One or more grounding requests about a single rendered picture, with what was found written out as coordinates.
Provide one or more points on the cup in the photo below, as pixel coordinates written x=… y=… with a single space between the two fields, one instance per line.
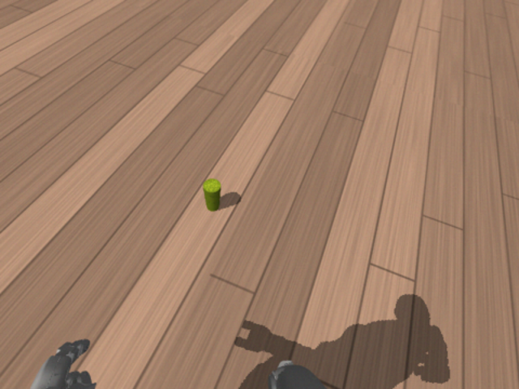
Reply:
x=212 y=194

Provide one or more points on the left robot hand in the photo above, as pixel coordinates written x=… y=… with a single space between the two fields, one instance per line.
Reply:
x=54 y=373

